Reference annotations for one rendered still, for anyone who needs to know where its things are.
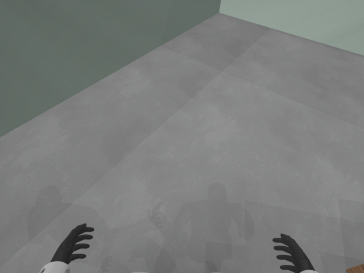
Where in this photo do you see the robot right hand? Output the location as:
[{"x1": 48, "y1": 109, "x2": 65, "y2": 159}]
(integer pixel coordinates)
[{"x1": 273, "y1": 233, "x2": 315, "y2": 273}]

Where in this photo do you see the robot left hand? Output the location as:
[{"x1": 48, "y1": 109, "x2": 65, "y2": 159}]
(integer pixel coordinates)
[{"x1": 51, "y1": 224, "x2": 94, "y2": 264}]

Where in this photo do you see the robot left forearm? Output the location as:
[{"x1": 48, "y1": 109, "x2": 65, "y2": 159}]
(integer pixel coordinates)
[{"x1": 39, "y1": 261, "x2": 70, "y2": 273}]

